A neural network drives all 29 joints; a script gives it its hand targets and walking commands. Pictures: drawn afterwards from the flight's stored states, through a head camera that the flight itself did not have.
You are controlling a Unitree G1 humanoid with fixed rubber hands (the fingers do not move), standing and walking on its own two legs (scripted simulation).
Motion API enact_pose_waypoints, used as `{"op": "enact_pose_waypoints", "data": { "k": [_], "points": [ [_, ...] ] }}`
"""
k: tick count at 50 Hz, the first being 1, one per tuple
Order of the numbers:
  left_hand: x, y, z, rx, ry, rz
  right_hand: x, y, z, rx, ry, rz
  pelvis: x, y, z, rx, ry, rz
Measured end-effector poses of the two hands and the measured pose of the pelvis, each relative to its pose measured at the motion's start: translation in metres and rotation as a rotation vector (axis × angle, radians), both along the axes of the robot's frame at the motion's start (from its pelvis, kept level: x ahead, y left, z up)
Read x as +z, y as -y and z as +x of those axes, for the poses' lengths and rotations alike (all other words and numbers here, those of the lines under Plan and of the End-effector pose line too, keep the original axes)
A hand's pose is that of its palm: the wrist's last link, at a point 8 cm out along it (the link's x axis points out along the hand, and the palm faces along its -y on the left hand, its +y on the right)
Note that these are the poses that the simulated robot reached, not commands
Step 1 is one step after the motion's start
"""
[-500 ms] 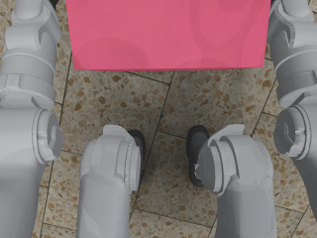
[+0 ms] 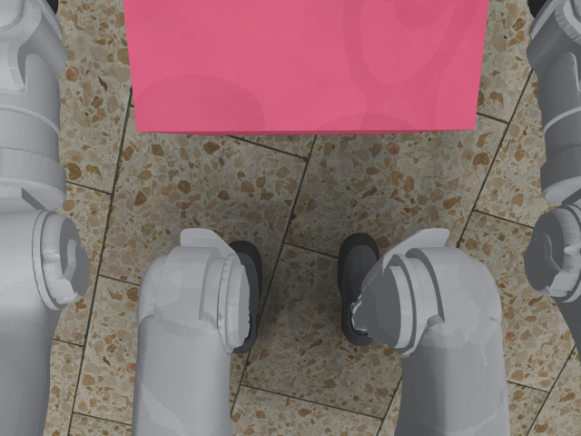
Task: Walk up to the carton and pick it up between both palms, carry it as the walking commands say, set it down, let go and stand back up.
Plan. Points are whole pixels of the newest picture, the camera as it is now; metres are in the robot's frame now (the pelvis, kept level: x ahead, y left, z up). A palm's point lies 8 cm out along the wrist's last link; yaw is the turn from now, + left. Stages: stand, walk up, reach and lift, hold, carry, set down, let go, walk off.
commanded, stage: set down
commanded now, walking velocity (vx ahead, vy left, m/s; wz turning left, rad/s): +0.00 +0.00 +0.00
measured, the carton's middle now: (300, 32) +0.54 +0.01 -0.23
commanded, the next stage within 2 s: let go in 1.18 s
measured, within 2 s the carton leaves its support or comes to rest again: neither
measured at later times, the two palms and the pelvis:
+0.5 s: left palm out of the picture +0.56 +0.26 +0.03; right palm out of the picture +0.57 -0.24 +0.03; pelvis +0.01 +0.00 +0.12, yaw +0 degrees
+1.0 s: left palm out of the picture +0.56 +0.27 +0.18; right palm out of the picture +0.56 -0.24 +0.18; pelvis +0.03 +0.00 +0.26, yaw +1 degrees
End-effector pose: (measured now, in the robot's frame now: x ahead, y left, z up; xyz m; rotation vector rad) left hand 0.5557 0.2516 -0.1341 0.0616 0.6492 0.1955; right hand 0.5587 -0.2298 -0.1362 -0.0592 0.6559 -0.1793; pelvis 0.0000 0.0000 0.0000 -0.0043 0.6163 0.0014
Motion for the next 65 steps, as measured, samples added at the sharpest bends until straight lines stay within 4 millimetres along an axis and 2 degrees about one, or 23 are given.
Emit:
{"op": "enact_pose_waypoints", "data": {
  "k": [15, 31, 44, 51, 58, 62, 65],
  "points": [
    [0.11, -0.004, 0.004, -0.023, 0.006, -0.015, 0.109, 0.009, 0.004, 0.01, 0.013, 0.005, 0.074, 0.0, 0.005, -0.001, -0.125, 0.006],
    [0.197, -0.012, 0.003, -0.036, 0.018, -0.017, 0.197, 0.012, 0.007, 0.028, 0.024, 0.011, 0.147, 0.0, 0.012, 0.002, -0.172, 0.002],
    [0.282, -0.013, 0.004, -0.043, 0.022, -0.023, 0.283, 0.015, 0.007, 0.028, 0.027, 0.025, 0.223, 0.0, 0.025, 0.007, -0.165, 0.002],
    [0.324, -0.015, 0.002, -0.046, 0.019, -0.02, 0.323, 0.015, 0.004, 0.029, 0.022, 0.029, 0.265, -0.001, 0.034, 0.007, -0.151, 0.002],
    [0.343, -0.013, -0.001, -0.045, -0.01, -0.024, 0.344, 0.012, 0.001, 0.032, -0.006, 0.028, 0.292, -0.001, 0.045, 0.005, -0.154, -0.002],
    [0.342, -0.011, -0.005, -0.038, -0.026, -0.019, 0.342, 0.009, -0.003, 0.044, -0.021, 0.006, 0.297, -0.001, 0.049, 0.005, -0.156, -0.005],
    [0.339, -0.012, -0.015, -0.043, -0.043, 0.007, 0.338, 0.009, -0.014, 0.053, -0.038, -0.02, 0.301, -0.001, 0.053, 0.007, -0.15, -0.005]
  ]
}}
